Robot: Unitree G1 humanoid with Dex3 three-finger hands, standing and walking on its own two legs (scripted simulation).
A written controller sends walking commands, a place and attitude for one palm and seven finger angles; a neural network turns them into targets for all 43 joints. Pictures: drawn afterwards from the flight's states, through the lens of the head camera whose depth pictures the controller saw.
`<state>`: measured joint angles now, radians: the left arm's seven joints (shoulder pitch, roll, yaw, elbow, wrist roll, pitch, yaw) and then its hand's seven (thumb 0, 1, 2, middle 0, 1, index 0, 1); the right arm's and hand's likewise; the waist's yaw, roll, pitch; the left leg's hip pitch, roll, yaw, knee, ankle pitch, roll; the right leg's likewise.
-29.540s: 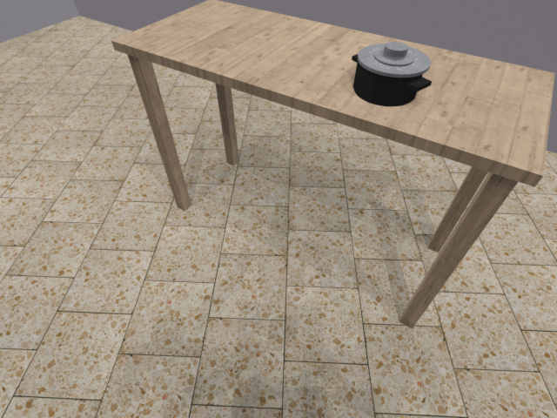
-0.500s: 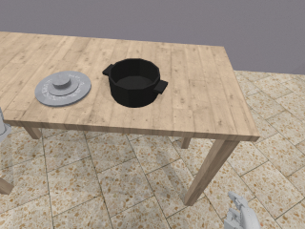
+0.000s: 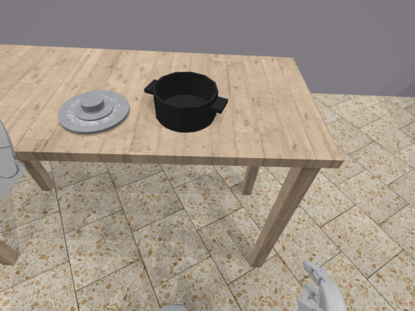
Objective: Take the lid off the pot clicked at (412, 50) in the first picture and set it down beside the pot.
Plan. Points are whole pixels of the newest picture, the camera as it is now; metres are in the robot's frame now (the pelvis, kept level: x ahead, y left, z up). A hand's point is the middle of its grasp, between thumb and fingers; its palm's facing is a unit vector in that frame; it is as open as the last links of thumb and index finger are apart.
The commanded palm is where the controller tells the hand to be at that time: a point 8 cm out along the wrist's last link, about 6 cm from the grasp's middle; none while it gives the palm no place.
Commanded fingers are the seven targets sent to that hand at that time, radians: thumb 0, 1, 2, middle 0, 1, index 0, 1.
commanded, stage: step back with the hand held close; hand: left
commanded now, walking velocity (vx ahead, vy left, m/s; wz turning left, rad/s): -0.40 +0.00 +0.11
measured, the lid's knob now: (92, 102) +0.54 +0.35 +0.09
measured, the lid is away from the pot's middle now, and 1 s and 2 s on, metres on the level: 0.23 0.23 0.23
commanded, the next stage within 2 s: stop stepping back and stand still in 0.22 s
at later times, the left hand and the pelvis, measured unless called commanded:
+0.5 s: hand out of the picture +0.04 +0.28 +0.26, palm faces +0.47 -0.82 -0.33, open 7.4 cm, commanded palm +0.00 +0.33 +0.27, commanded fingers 0.00 0.90 0.90 -0.20 -0.30 -0.20 -0.30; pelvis -0.12 +0.05 -0.02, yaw +0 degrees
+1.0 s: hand out of the picture -0.07 +0.35 +0.28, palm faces +0.62 -0.72 -0.31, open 7.5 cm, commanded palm -0.15 +0.38 +0.27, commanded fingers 0.00 0.90 0.90 -0.20 -0.30 -0.20 -0.30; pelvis -0.25 +0.08 +0.00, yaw +6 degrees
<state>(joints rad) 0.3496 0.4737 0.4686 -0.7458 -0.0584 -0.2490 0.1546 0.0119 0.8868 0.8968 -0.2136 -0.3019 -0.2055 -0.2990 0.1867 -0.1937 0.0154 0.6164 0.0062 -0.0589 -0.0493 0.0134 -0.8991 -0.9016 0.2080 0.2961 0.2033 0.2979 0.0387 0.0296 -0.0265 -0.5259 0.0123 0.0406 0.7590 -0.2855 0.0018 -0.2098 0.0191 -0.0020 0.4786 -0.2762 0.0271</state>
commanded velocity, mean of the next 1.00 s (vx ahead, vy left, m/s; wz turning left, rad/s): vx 0.00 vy -0.04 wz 0.03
